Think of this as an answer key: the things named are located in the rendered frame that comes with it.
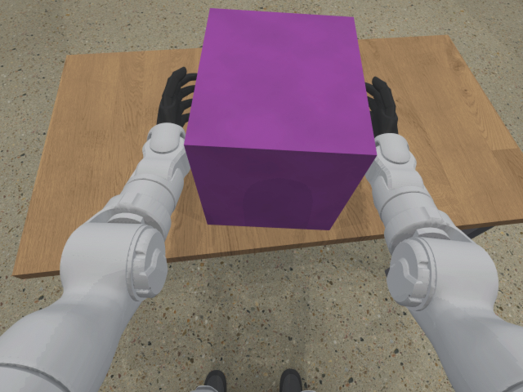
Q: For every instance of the right robot hand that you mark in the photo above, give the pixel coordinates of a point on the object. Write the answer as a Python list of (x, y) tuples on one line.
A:
[(383, 107)]

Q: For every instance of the table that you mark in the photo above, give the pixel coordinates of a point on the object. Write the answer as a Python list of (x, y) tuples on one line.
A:
[(107, 103)]

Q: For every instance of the robot right upper arm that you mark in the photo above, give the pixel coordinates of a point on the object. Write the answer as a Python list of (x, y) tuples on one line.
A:
[(450, 288)]

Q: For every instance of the left robot hand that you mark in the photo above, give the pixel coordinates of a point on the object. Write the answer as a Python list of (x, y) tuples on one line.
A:
[(171, 107)]

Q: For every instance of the carton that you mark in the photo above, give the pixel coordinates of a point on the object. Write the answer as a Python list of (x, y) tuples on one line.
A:
[(279, 133)]

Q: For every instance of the left robot forearm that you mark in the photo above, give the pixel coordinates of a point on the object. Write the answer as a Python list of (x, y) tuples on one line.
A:
[(151, 194)]

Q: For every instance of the left robot foot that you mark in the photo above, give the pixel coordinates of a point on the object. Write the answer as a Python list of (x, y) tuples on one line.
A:
[(217, 380)]

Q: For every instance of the right robot forearm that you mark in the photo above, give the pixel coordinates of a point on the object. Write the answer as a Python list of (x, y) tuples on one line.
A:
[(404, 205)]

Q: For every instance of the right robot foot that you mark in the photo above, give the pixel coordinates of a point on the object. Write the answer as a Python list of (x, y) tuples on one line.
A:
[(290, 381)]

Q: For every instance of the robot foot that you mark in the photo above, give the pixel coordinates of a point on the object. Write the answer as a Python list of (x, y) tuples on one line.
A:
[(290, 381), (217, 380)]

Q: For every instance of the robot left upper arm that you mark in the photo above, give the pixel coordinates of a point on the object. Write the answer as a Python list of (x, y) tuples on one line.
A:
[(108, 269)]

